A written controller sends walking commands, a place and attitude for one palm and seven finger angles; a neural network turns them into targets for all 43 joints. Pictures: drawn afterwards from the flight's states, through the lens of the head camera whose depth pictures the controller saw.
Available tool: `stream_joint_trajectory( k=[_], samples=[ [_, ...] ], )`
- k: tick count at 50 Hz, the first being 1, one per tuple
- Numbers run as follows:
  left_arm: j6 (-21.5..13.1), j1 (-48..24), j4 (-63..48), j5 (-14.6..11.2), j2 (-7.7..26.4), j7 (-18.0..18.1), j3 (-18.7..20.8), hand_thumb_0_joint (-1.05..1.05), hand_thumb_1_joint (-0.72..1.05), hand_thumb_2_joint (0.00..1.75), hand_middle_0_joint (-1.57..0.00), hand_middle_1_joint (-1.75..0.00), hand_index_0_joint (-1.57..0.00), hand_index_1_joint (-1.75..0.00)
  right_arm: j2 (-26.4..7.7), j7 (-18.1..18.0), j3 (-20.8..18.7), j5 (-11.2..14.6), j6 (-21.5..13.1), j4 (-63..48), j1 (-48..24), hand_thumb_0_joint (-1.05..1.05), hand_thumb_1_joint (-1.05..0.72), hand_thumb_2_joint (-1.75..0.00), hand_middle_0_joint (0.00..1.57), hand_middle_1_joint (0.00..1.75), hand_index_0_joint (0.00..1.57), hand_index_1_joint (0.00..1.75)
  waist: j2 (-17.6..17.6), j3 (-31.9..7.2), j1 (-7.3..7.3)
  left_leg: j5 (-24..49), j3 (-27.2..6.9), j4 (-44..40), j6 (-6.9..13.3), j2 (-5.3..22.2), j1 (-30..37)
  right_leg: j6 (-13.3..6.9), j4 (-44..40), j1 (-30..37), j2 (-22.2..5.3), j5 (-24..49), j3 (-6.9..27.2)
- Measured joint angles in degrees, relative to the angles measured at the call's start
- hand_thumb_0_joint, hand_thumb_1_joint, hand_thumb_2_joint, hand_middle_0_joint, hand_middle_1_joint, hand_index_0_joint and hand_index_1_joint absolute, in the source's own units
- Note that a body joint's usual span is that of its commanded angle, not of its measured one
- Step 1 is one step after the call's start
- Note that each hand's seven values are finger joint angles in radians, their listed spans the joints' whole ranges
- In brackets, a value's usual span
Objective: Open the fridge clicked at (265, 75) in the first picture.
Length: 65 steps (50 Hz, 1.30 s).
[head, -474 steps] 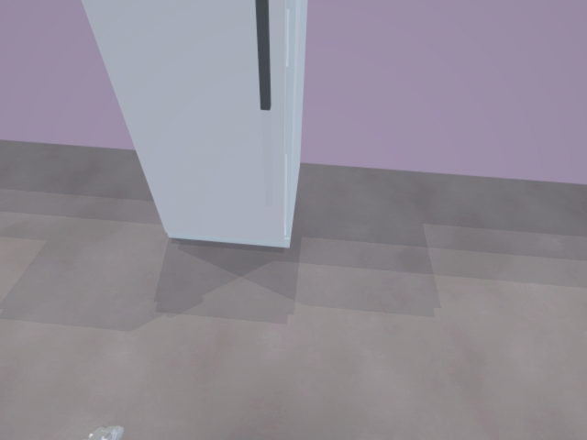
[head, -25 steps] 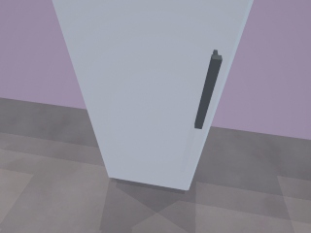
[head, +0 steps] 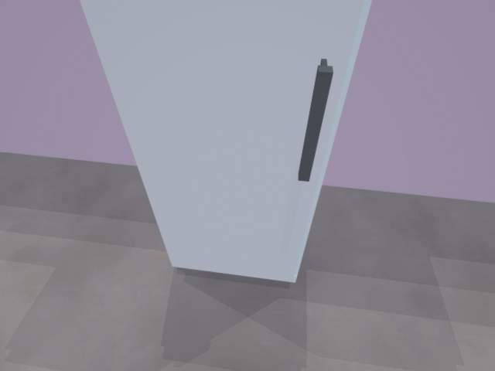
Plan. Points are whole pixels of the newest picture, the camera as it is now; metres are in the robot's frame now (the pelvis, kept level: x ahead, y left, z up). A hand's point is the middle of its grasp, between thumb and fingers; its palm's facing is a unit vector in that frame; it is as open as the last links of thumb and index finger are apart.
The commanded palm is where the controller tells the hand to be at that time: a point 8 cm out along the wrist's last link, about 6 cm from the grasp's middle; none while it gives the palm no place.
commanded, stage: look again from close up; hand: right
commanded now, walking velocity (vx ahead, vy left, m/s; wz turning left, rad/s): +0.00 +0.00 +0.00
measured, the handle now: (312, 125) +0.58 -0.10 +0.11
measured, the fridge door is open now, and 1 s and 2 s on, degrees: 0 0 0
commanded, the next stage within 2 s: shuffle to correct the standing spot in 1.12 s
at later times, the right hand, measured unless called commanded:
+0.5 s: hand out of the picture +0.00 -0.25 -0.16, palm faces +0.01 +0.95 -0.31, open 7.4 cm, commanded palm none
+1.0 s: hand out of the picture +0.00 -0.27 -0.16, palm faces -0.02 +0.94 -0.33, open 7.4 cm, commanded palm none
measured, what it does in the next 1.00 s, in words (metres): steps on the spot: right foot, then left foot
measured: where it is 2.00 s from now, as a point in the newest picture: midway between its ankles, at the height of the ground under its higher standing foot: outside the picture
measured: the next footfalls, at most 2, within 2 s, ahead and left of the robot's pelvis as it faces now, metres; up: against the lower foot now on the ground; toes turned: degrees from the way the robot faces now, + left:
right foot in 0.78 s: -0.01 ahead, -0.13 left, +0.00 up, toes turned -2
left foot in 0.98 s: +0.00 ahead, +0.11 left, +0.00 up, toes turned -1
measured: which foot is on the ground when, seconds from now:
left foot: down 0.00-0.78, up 0.80-0.96, down 0.98-1.00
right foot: down 0.00-0.62, up 0.64-0.76, down 0.78-1.00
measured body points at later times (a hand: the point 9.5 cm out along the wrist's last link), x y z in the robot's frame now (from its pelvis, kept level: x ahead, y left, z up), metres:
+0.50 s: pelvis -0.03 -0.01 +0.00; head -0.04 -0.01 +0.45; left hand +0.05 +0.28 -0.13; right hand +0.00 -0.30 -0.14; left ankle +0.05 +0.15 -0.73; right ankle +0.08 -0.08 -0.73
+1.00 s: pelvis -0.06 -0.03 +0.00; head -0.05 -0.03 +0.45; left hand -0.04 +0.26 -0.15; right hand +0.00 -0.32 -0.14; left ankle -0.04 +0.11 -0.74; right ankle -0.05 -0.13 -0.73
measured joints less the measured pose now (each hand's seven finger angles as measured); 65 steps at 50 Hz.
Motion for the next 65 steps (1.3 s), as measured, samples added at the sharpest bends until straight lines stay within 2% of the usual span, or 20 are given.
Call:
stream_joint_trajectory(
  k=[20,29,32,35,36,38,39,42,45,47,49,54,65],
  samples=[
    [0.26,-5.88,0.69,-0.20,2.49,-0.22,0.09,0.00,0.90,0.90,-0.20,-0.30,-0.20,-0.30,-2.15,0.58,0.00,0.05,0.17,1.07,-3.85,0.01,-0.90,-0.90,0.20,0.30,0.21,0.30,-0.29,1.32,-0.22,-1.57,-2.72,-0.85,0.16,-0.26,-0.16,0.10,-1.77,-0.03,1.89,-1.94,0.57],
    [1.38,-8.24,0.69,-0.16,3.52,-0.28,0.36,0.00,0.90,0.90,-0.20,-0.30,-0.20,-0.30,-2.63,0.92,-0.77,-0.18,0.52,0.10,-4.28,0.00,-0.90,-0.90,0.20,0.30,0.21,0.30,-0.36,2.67,-0.91,-4.56,-4.02,2.20,1.69,0.07,-1.63,-0.17,-2.55,-0.07,2.73,-1.61,-0.10],
    [2.27,-8.86,0.09,-0.26,3.97,-0.32,0.98,0.00,0.90,0.90,-0.20,-0.30,-0.20,-0.30,-2.52,0.76,-0.90,-0.45,0.77,0.09,-3.01,0.00,-0.90,-0.90,0.20,0.30,0.21,0.30,-0.63,2.64,-1.09,-2.38,-4.18,1.58,1.12,0.24,-1.70,1.11,2.68,-2.44,3.13,-8.30,0.54],
    [1.97,-8.19,-1.06,-0.67,4.07,-0.19,2.28,0.00,0.90,0.90,-0.20,-0.30,-0.20,-0.30,-2.54,0.08,-1.47,-0.62,2.18,1.07,-2.74,0.00,-0.90,-0.90,0.21,0.30,0.21,0.30,-0.09,2.02,-1.22,3.79,-4.19,-0.18,0.48,0.90,-2.23,1.33,19.10,-4.84,3.89,-13.47,3.25],
    [1.42,-7.48,-1.44,-0.83,4.00,-0.15,2.40,0.00,0.90,0.90,-0.20,-0.30,-0.20,-0.30,-2.79,-0.18,-1.69,-0.67,2.48,1.42,-2.92,0.01,-0.90,-0.90,0.21,0.30,0.21,0.30,0.30,1.69,-1.05,5.54,-4.13,-0.03,0.16,1.13,-2.77,1.19,20.34,-3.34,3.53,-15.01,3.89],
    [0.19,-5.40,-2.21,-0.99,4.09,-0.22,2.18,0.00,0.90,0.90,-0.20,-0.30,-0.20,-0.30,-3.46,-0.46,-1.93,-0.50,2.57,1.32,-3.50,0.01,-0.90,-0.90,0.21,0.30,0.21,0.30,0.69,0.91,-0.41,5.51,-3.94,2.86,-0.79,1.08,-5.19,1.20,11.95,2.66,1.95,-15.56,5.18],
    [-0.38,-4.54,-2.22,-0.80,4.11,-0.03,2.01,0.00,0.90,0.90,-0.20,-0.30,-0.20,-0.30,-3.80,-0.48,-2.00,-0.19,2.51,1.05,-4.31,0.01,-0.90,-0.90,0.21,0.30,0.21,0.30,0.97,1.03,0.07,3.02,-4.05,5.94,-0.93,1.11,-7.03,1.31,7.84,3.99,1.74,-12.56,5.70],
    [-0.08,-3.15,-0.62,0.16,2.93,0.53,0.71,0.00,0.90,0.90,-0.20,-0.30,-0.20,-0.30,-4.32,-0.04,-2.49,0.55,2.61,0.29,-6.88,0.01,-0.90,-0.90,0.20,0.30,0.21,0.30,3.22,2.94,-0.49,-5.99,-7.17,14.08,-0.03,0.14,-9.67,0.65,7.86,4.07,3.01,-8.18,3.69],
    [0.81,-1.73,1.13,0.53,2.54,0.46,-0.22,0.00,0.90,0.90,-0.20,-0.30,-0.20,-0.30,-3.78,0.52,-2.41,0.54,2.05,-0.27,-7.46,0.01,-0.90,-0.90,0.20,0.30,0.21,0.30,2.00,1.90,-0.14,-7.67,-6.33,18.46,0.53,-1.57,-8.63,0.10,4.56,4.56,2.56,-6.68,3.53],
    [1.07,-1.24,1.80,0.56,2.36,0.42,-0.56,0.00,0.90,0.90,-0.20,-0.30,-0.20,-0.30,-3.60,0.75,-2.06,0.55,1.07,-0.60,-7.08,0.01,-0.90,-0.90,0.20,0.30,0.21,0.30,1.16,1.17,-0.05,-6.50,-4.75,12.21,0.78,-1.87,-4.01,0.25,2.86,4.63,2.18,-5.86,3.50],
    [0.73,-1.47,2.08,0.20,1.92,0.45,-0.86,0.00,0.90,0.90,-0.20,-0.30,-0.20,-0.30,-3.97,0.63,-1.63,0.72,-0.19,-0.28,-6.78,0.01,-0.90,-0.90,0.20,0.30,0.21,0.30,1.62,0.97,-0.22,-1.32,-5.10,2.89,0.64,-1.71,0.68,0.69,2.49,4.24,2.38,-5.74,2.61],
    [-0.62,-3.64,2.20,-0.31,1.85,0.33,-1.23,0.00,0.90,0.90,-0.20,-0.30,-0.20,-0.30,-2.36,0.43,0.35,1.19,-0.83,2.35,-8.47,0.01,-0.90,-0.90,0.20,0.30,0.21,0.30,-0.68,2.40,1.68,0.84,-4.74,-1.89,-0.20,-2.37,2.64,1.04,-2.18,6.15,1.70,-3.33,2.95],
    [-1.25,-6.88,4.57,-0.19,0.71,0.20,-2.24,0.00,0.90,0.90,-0.20,-0.30,-0.20,-0.30,-1.22,-0.16,1.31,1.22,-1.29,3.06,-12.35,0.01,-0.90,-0.90,0.20,0.30,0.21,0.30,0.36,2.01,1.27,2.12,-4.61,-6.07,-0.37,-1.89,5.21,1.04,-7.67,9.24,2.22,-1.27,3.07]
  ],
)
